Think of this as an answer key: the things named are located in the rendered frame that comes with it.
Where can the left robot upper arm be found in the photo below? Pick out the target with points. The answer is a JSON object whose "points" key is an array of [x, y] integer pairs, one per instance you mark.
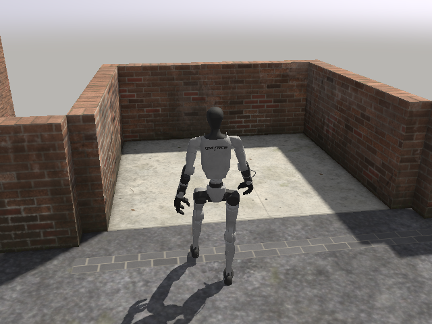
{"points": [[191, 154]]}

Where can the left robot forearm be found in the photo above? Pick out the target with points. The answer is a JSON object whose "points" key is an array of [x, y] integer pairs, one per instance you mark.
{"points": [[183, 184]]}

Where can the right robot upper arm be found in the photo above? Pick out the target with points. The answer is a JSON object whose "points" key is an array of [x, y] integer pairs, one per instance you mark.
{"points": [[240, 153]]}

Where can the humanoid robot head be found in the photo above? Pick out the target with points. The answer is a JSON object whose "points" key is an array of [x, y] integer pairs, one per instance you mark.
{"points": [[214, 118]]}

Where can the robot right hand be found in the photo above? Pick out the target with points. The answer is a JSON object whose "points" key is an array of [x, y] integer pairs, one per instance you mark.
{"points": [[243, 185]]}

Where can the robot left hand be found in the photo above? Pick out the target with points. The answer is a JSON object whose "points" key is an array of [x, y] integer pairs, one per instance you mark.
{"points": [[177, 204]]}

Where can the right robot forearm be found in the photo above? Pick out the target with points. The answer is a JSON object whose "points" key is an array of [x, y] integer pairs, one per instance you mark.
{"points": [[246, 175]]}

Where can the left robot thigh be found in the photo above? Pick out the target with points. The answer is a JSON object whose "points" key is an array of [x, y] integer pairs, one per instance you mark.
{"points": [[199, 197]]}

